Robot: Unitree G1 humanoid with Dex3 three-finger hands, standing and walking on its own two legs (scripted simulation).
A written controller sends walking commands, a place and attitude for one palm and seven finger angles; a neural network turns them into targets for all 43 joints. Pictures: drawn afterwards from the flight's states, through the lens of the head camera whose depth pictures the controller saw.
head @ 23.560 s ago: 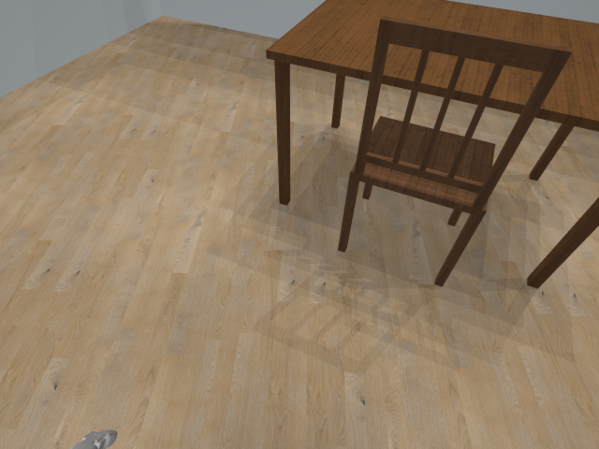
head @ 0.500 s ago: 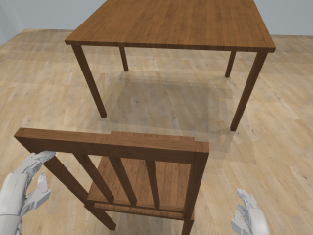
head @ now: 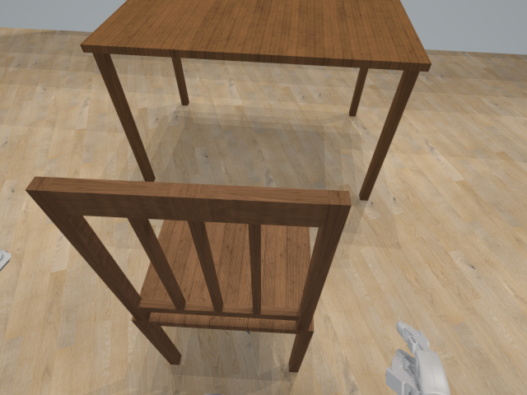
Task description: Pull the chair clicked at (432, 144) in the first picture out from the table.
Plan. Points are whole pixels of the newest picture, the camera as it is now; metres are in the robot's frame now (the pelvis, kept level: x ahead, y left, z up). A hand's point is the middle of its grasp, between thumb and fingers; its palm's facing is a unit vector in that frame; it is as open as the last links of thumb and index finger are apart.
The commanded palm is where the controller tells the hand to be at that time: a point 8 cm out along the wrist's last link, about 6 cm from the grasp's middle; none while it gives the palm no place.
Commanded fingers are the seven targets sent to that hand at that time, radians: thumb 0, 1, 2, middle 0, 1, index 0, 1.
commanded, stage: step back with the hand held close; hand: left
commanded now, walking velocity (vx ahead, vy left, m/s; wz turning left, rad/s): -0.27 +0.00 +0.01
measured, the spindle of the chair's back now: (209, 271) +0.33 +0.14 -0.06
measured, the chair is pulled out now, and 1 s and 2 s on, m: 0.67 0.67 0.67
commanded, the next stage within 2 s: stop stepping back and stand still in 0.56 s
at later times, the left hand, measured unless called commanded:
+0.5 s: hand out of the picture +0.10 +0.28 +0.18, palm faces +0.47 -0.72 -0.51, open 7.4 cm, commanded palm +0.04 +0.32 +0.19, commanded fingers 0.00 0.90 0.90 -0.20 -0.30 -0.20 -0.30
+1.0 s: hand out of the picture +0.04 +0.27 +0.18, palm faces +0.43 -0.77 -0.47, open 7.4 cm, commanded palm -0.01 +0.31 +0.19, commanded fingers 0.00 0.90 0.90 -0.20 -0.30 -0.20 -0.30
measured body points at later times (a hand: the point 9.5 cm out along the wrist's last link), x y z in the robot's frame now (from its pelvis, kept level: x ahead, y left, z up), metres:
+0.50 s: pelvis -0.09 +0.01 -0.01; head -0.05 +0.02 +0.44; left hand +0.07 +0.32 +0.21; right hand +0.10 -0.21 -0.10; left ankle +0.03 +0.15 -0.72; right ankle -0.02 -0.13 -0.73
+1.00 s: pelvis -0.15 +0.01 +0.00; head -0.15 +0.02 +0.45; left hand +0.01 +0.31 +0.21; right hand -0.01 -0.23 -0.09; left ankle -0.11 +0.13 -0.73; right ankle -0.15 -0.13 -0.73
